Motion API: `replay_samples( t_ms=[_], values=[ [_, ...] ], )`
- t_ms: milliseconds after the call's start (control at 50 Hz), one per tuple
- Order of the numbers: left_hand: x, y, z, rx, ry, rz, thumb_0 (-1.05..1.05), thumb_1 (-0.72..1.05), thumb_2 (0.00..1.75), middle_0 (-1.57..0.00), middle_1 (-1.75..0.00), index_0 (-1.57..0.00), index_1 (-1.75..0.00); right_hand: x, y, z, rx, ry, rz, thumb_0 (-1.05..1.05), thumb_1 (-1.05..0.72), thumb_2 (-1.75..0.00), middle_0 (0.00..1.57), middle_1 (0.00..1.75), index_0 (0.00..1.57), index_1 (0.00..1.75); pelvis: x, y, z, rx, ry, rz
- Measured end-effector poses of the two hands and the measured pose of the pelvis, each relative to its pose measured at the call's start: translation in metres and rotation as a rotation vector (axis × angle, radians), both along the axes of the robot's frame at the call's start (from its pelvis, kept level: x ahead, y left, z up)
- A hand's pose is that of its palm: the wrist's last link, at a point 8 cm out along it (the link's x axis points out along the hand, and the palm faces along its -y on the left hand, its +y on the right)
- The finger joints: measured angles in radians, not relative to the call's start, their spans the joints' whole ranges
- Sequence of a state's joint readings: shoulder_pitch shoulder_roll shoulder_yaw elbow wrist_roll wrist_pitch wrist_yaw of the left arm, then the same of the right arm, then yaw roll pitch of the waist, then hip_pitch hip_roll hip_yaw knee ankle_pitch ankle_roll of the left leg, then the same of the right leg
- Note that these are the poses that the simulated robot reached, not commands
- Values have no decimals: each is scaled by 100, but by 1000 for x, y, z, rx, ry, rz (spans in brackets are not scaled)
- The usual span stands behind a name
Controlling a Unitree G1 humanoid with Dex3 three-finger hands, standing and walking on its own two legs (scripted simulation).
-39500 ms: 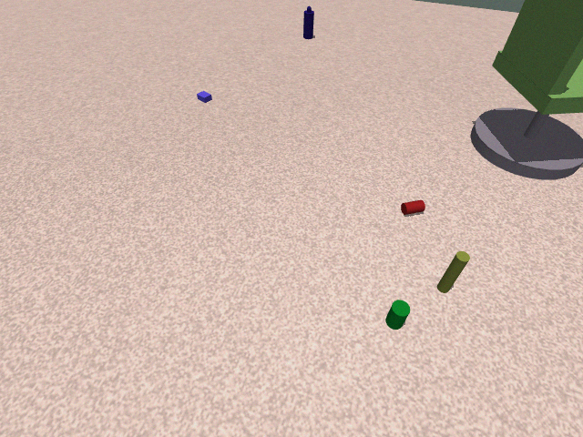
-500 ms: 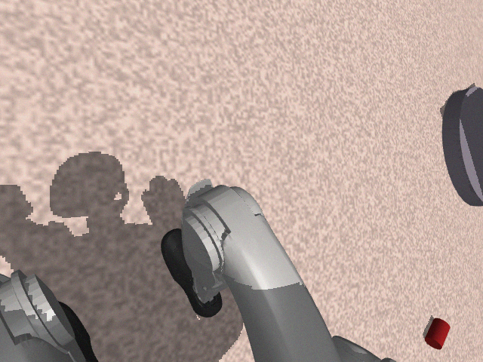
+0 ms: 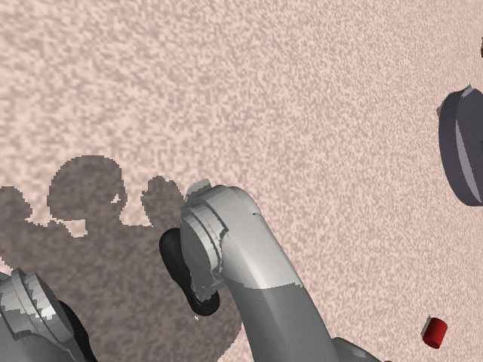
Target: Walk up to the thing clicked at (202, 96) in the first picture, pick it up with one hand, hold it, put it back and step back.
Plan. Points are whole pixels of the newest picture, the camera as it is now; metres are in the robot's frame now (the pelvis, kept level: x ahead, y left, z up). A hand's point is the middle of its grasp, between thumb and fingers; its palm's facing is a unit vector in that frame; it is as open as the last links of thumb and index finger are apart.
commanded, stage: open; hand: left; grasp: from above
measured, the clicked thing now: out of the picture +0.43 +0.33 -0.31
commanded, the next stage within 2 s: withdraw in 0.24 s
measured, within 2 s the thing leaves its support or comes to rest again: neither
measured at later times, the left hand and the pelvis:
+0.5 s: hand out of the picture +0.43 +0.31 -0.27, palm faces -0.19 -0.40 -0.90, open 14.0 cm; pelvis +0.00 +0.00 +0.00, yaw +0 degrees
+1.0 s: hand out of the picture +0.40 +0.32 -0.14, palm faces -0.48 -0.27 -0.84, open 14.0 cm; pelvis +0.00 -0.01 +0.02, yaw +7 degrees
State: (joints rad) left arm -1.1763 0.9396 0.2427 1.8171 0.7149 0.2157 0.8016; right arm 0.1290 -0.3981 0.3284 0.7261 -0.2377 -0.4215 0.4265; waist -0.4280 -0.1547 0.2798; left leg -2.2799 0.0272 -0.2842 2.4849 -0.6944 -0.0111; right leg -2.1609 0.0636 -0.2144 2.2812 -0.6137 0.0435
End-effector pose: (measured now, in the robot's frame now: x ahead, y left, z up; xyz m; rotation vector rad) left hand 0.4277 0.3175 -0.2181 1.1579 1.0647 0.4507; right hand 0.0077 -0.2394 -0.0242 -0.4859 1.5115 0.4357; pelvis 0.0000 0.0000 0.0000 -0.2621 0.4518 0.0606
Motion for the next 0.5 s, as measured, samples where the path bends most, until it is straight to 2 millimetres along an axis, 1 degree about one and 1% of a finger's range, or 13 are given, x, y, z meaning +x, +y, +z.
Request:
replay_samples(
  t_ms=[160,360,500],
  values=[
    [3,-3,-3,-12,-9,21,0,-58,108,-12,-93,-8,-97,0,-2,5,-2,5,12,0,-90,-90,20,30,20,30,1,-1,1,0,2,-1],
    [3,0,-2,-2,-3,22,0,-56,109,-12,-94,-8,-99,2,0,2,6,3,15,1,-90,-90,20,30,20,30,1,0,2,-1,1,-2],
    [4,2,2,-14,-21,24,0,-51,102,-12,-97,-10,-98,4,0,2,5,-7,8,1,-91,-90,20,30,20,30,0,0,2,1,3,-2]
  ],
)
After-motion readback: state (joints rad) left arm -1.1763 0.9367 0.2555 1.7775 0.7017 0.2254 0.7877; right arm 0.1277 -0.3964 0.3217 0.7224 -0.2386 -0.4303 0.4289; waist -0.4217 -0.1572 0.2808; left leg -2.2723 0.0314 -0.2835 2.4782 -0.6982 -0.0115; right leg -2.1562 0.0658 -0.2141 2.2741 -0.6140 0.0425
